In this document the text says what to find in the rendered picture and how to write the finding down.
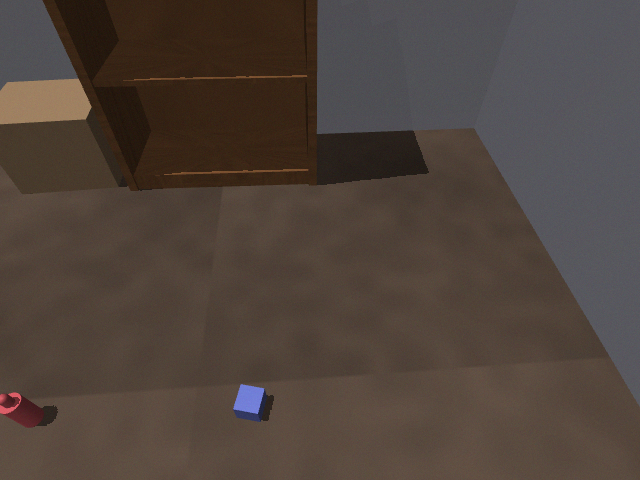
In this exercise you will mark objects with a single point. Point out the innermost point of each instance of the bookshelf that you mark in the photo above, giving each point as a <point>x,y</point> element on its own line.
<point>199,93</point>

